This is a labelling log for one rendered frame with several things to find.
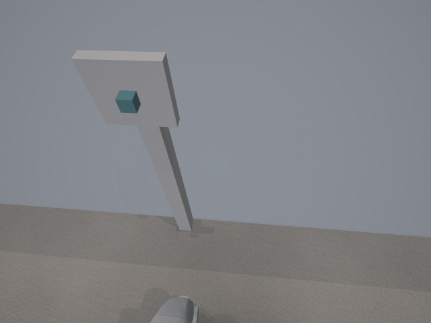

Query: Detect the button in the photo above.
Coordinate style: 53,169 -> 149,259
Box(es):
115,90 -> 141,114

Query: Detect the robot left thigh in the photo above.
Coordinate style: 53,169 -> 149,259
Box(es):
150,297 -> 199,323

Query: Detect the panel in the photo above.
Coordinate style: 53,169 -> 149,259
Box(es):
71,50 -> 193,231

